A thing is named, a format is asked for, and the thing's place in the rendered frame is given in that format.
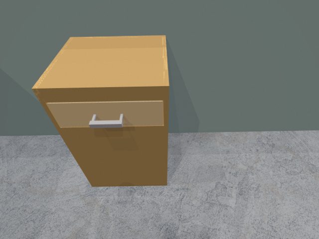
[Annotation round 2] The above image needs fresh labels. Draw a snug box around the drawer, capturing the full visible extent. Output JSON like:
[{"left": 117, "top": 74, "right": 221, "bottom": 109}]
[{"left": 47, "top": 101, "right": 163, "bottom": 127}]

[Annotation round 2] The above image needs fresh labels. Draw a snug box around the cabinet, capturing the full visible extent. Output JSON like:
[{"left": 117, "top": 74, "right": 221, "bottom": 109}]
[{"left": 32, "top": 35, "right": 169, "bottom": 187}]

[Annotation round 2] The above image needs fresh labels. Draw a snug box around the handle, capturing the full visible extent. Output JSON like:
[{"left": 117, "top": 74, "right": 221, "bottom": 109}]
[{"left": 89, "top": 114, "right": 123, "bottom": 128}]

